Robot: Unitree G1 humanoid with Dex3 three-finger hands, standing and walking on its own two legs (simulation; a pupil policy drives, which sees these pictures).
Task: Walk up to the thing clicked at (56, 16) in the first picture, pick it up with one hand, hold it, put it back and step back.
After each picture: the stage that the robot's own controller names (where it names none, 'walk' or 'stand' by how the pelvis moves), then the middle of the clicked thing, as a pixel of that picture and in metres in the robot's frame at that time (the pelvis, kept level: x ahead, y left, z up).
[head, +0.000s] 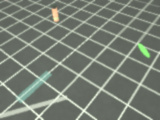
stand; (55, 12) +2.05 +0.49 -0.66
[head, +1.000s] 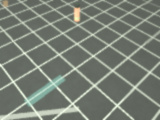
walk; (77, 12) +1.93 +0.25 -0.63
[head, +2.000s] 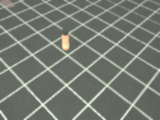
walk; (65, 39) +1.32 +0.23 -0.63
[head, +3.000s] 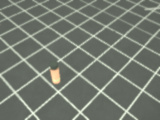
walk; (55, 72) +0.86 +0.28 -0.63
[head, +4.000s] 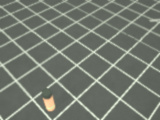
walk; (48, 100) +0.61 +0.29 -0.64
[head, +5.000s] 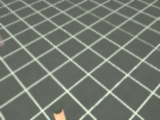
stand; (59, 113) +0.50 +0.23 -0.63
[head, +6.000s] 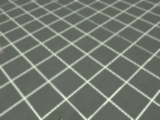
stand; out of the picture +0.47 +0.23 -0.66
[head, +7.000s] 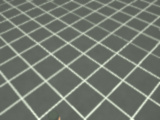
stand; out of the picture +0.48 +0.25 -0.66
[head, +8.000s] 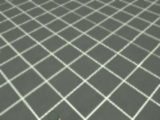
stand; out of the picture +0.47 +0.25 -0.66
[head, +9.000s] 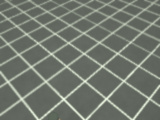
stand; out of the picture +0.46 +0.25 -0.66
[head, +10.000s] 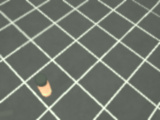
go down; (43, 85) +0.51 +0.24 -0.52
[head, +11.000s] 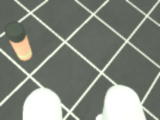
go down; (20, 43) +0.54 +0.28 -0.26
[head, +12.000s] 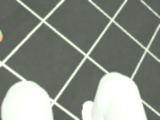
close in; out of the picture +0.53 +0.31 -0.21
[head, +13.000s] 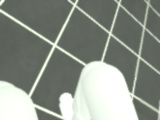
close; out of the picture +0.52 +0.34 -0.16
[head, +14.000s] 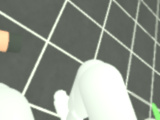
lift; out of the picture +0.49 +0.18 -0.25
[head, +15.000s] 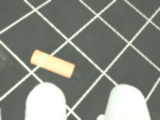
lift; (57, 65) +0.48 +0.13 -0.33
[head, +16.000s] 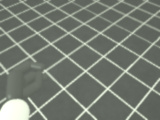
close; out of the picture +0.39 +0.07 -0.67
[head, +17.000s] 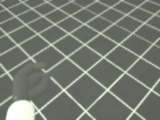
close; out of the picture +0.36 +0.09 -0.70
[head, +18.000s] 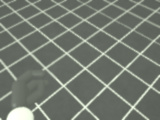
crouch; out of the picture +0.36 +0.10 -0.70
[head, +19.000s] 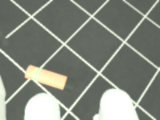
crouch; (50, 78) +0.42 +0.12 -0.41
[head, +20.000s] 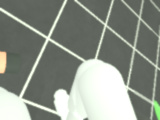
lower; out of the picture +0.41 +0.18 -0.26
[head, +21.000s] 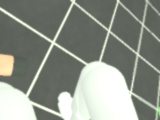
lower; out of the picture +0.41 +0.19 -0.25
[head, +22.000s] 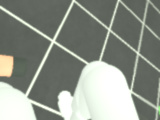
lower; out of the picture +0.40 +0.19 -0.25
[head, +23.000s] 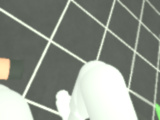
lower; out of the picture +0.39 +0.19 -0.26
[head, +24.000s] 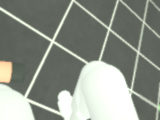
loosen; out of the picture +0.38 +0.19 -0.26
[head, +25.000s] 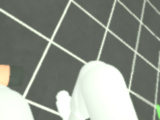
withdraw; out of the picture +0.37 +0.19 -0.26
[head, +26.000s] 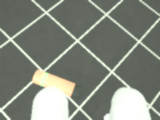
walk; (58, 84) +0.38 +0.14 -0.37
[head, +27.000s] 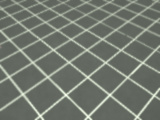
stand; out of the picture +0.28 +0.11 -0.68
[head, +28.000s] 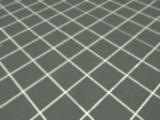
stand; out of the picture +0.29 +0.13 -0.69
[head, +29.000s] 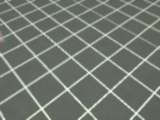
stand; out of the picture +0.28 +0.12 -0.70
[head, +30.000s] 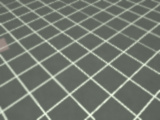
walk; out of the picture +0.30 +0.12 -0.74
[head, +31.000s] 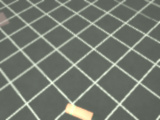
walk; (81, 113) +0.44 +0.07 -0.73
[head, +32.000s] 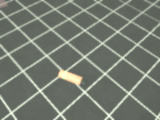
walk; (72, 78) +0.77 +0.08 -0.73
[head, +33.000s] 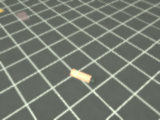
stand; (83, 76) +0.96 +0.08 -0.73
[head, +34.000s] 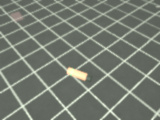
stand; (79, 74) +0.97 +0.10 -0.75
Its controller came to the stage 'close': yes
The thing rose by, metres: 0.00
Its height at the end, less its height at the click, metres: -0.09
